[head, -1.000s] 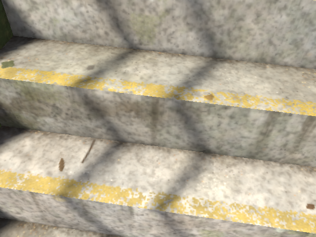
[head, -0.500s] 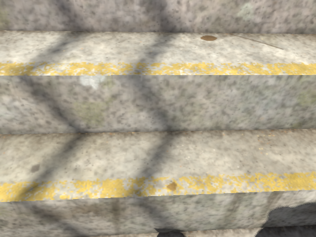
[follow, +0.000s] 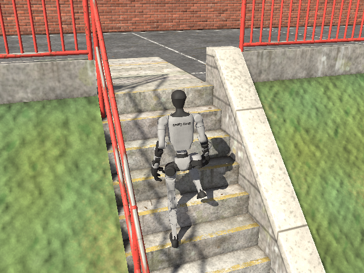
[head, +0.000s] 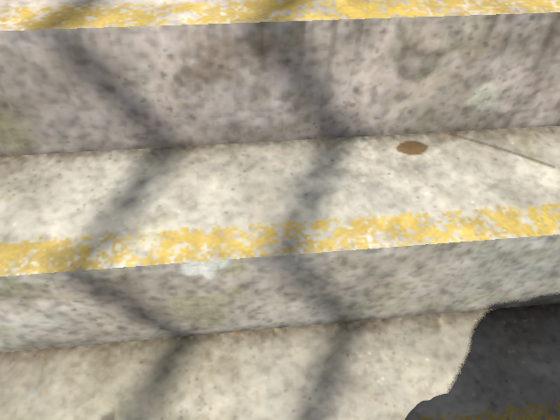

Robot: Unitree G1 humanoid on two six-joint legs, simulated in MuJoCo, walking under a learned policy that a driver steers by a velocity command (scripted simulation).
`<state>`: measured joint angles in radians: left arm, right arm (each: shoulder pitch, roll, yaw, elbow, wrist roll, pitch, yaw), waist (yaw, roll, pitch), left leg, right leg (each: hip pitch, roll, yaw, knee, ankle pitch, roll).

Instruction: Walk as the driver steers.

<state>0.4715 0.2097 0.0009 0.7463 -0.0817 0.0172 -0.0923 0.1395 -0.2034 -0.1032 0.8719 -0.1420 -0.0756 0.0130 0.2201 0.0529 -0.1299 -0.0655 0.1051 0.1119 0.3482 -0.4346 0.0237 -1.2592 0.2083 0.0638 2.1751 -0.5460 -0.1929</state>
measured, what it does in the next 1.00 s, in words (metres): climbs, turning right: right foot 0.22 m higher, then left foot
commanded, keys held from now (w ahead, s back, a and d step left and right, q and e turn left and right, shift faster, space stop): w+e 0.60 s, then e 0.30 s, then no key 0.10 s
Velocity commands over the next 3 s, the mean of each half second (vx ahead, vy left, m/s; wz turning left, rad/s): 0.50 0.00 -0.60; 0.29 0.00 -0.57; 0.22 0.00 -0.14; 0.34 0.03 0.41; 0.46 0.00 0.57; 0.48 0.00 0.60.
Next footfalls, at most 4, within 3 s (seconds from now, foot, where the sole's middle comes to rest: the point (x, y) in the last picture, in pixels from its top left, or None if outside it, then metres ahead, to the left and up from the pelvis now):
0.10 right None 0.19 -0.09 -0.56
0.52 left None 0.06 0.24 -0.56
0.92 right None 0.37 -0.07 -0.35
1.40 left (269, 377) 0.39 0.13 -0.35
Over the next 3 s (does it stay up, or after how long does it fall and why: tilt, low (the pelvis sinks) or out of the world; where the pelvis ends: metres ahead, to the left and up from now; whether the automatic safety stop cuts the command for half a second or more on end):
stays up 0.63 -0.04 0.63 its command is cut after 1.6 s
